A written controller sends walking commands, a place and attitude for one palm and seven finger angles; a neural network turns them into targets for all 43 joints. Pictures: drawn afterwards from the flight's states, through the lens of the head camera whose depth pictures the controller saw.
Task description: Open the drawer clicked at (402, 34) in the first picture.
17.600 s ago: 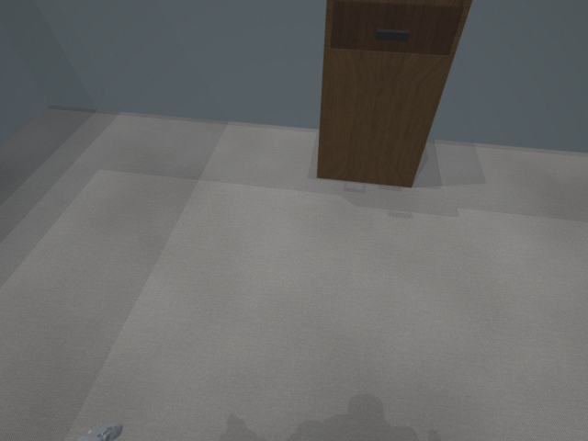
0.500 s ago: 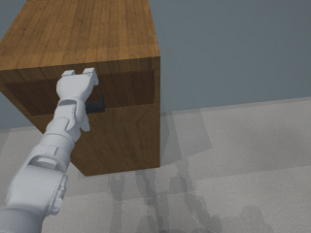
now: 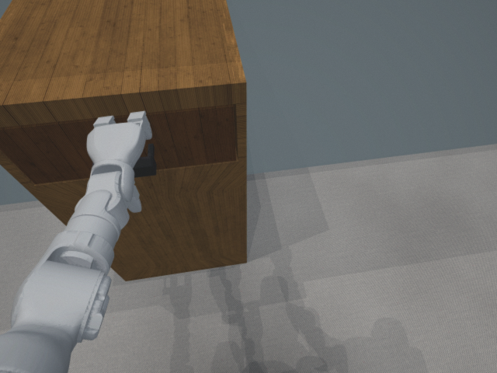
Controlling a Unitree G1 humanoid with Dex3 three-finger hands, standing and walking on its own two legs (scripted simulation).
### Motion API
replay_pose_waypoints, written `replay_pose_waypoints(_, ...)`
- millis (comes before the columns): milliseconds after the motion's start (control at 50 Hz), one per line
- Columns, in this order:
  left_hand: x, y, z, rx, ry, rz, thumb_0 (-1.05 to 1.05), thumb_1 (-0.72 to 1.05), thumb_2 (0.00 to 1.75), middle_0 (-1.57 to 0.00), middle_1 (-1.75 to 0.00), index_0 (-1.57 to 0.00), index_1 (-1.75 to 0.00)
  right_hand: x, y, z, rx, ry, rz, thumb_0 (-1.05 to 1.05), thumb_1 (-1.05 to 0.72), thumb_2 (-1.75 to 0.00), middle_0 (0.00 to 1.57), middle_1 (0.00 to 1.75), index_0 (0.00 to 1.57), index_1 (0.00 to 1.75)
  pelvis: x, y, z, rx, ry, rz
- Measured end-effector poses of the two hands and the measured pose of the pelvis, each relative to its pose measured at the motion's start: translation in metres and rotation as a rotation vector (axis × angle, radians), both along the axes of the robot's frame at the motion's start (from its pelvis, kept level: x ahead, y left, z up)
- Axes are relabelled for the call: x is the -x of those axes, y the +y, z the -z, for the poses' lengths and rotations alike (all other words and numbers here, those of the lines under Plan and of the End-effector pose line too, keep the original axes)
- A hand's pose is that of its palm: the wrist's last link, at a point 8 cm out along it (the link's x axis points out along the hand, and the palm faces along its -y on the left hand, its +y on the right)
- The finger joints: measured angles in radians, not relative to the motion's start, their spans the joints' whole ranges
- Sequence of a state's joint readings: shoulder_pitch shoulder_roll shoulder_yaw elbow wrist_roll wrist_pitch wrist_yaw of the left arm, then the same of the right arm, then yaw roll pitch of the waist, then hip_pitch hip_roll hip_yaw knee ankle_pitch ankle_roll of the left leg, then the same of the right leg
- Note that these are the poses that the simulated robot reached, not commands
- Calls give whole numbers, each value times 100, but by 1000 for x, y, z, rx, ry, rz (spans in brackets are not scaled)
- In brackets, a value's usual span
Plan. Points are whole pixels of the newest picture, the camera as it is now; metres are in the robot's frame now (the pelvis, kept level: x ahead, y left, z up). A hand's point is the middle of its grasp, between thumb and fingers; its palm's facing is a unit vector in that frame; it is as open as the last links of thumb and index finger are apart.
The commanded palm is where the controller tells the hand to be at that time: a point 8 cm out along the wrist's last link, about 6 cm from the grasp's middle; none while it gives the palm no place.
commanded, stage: lower the fingers behind the handle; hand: left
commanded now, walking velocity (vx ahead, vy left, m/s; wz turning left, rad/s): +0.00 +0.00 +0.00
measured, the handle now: (125, 159) +0.52 +0.22 +0.01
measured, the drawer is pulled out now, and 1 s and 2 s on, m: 0.00 0.00 0.00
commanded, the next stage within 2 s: close the thumb around the handle in 1.04 s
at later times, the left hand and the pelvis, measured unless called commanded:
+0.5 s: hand (125, 181) +0.47 +0.21 +0.00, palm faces -0.03 -0.04 -1.00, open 13.8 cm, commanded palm +0.46 +0.21 +0.05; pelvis -0.01 +0.01 -0.02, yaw +0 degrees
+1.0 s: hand (125, 181) +0.47 +0.21 -0.01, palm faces -0.04 -0.03 -1.00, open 13.8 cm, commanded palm +0.46 +0.20 +0.04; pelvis -0.03 +0.02 -0.03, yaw +0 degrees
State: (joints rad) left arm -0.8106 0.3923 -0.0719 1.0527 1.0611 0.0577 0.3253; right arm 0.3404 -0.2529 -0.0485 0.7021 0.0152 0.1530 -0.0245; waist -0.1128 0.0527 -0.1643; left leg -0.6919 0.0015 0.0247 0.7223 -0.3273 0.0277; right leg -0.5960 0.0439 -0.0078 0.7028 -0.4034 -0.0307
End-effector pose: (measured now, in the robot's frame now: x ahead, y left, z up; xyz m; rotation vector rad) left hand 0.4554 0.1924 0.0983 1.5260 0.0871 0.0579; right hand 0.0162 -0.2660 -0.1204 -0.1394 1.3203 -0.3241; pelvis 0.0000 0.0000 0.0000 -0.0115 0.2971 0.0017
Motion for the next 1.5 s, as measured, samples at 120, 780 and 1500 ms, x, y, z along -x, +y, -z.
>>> replay_pose_waypoints(120, 5, 13, 14, -13, 84, -36, 0, -49, 30, -33, -121, -32, -123, 3, -1, -3, 18, -25, 10, 1, -91, -90, 20, 30, 20, 30, 5, 0, 1, 2, 2, 6)
replay_pose_waypoints(780, 2, 22, 48, -14, 37, -9, 0, -49, 30, -32, -120, -30, -124, 39, 22, 14, 15, 65, -5, 1, -91, -90, 20, 30, 20, 30, 18, 16, 22, 33, 79, -14)
replay_pose_waypoints(1500, 0, 15, 58, -3, 45, -18, 0, 5, 53, -35, -126, -33, -124, 37, 21, 15, 5, 76, 8, 1, -91, -90, 20, 30, 20, 30, 10, 14, 20, 31, 82, -2)
